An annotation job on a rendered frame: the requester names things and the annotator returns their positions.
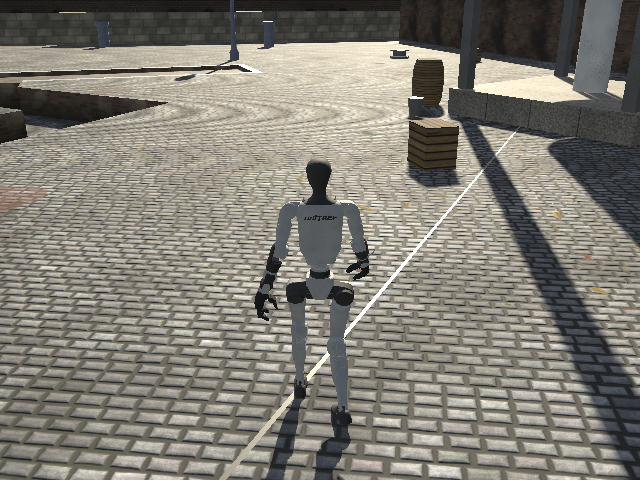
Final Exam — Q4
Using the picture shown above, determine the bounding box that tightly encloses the left robot hand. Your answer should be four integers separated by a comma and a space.
254, 290, 278, 321

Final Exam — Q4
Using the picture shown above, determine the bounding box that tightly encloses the right robot forearm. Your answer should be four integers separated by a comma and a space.
355, 238, 369, 268

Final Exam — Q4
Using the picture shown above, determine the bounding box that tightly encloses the robot left upper arm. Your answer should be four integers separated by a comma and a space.
273, 201, 299, 259

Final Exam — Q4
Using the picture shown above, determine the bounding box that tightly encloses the right robot hand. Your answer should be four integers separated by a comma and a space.
346, 262, 369, 280

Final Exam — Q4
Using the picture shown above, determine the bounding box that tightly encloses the right robot foot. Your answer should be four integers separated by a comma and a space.
331, 404, 352, 425

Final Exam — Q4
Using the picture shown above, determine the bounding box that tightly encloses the robot right upper arm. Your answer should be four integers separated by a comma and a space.
340, 200, 366, 253

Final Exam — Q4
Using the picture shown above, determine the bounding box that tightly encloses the left robot forearm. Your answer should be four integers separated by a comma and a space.
258, 243, 282, 294

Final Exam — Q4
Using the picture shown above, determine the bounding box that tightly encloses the humanoid robot head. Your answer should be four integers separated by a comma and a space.
302, 158, 337, 205

